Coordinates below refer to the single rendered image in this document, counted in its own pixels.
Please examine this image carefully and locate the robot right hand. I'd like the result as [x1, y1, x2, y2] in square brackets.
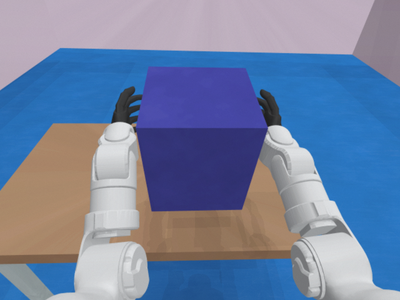
[257, 89, 282, 127]

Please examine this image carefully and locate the robot left forearm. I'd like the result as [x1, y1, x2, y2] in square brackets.
[74, 122, 139, 289]

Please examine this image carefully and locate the robot left hand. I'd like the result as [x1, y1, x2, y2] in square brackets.
[111, 86, 143, 133]

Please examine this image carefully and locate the carton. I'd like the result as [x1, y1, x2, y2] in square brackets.
[136, 66, 268, 211]

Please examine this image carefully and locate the robot left upper arm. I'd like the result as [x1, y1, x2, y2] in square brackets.
[46, 241, 149, 300]

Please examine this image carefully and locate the robot right upper arm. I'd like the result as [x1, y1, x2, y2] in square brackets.
[291, 232, 400, 300]

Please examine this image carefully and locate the robot right forearm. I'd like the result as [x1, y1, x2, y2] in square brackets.
[259, 125, 373, 280]

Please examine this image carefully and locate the table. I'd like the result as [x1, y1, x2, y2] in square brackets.
[0, 123, 302, 300]

